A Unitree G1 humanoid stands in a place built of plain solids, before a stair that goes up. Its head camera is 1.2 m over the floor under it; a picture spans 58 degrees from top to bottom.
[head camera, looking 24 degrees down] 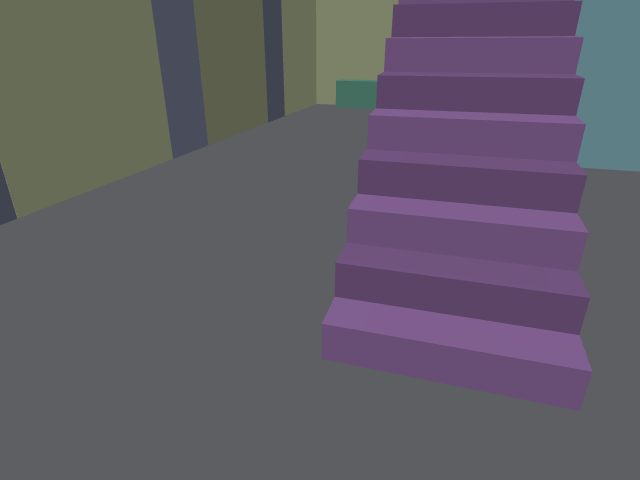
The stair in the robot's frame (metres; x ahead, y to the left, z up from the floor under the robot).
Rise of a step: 0.18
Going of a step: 0.20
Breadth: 0.97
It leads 17 degrees to the right of straight ahead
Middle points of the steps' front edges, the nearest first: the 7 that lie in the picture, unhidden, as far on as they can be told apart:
1.32 -0.47 0.18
1.51 -0.53 0.36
1.71 -0.59 0.53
1.90 -0.65 0.71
2.10 -0.71 0.89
2.29 -0.77 1.07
2.49 -0.83 1.24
